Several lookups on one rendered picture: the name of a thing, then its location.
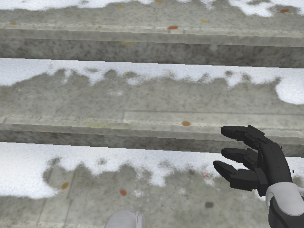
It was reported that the left robot thigh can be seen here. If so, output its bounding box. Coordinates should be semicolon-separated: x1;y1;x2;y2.
104;210;145;228

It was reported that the robot right forearm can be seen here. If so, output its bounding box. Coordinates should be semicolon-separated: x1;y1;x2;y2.
265;181;304;228

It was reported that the robot left shin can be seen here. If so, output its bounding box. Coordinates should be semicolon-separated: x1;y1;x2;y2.
109;206;135;217

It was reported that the right robot hand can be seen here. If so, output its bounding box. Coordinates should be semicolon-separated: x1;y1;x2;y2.
213;124;295;197

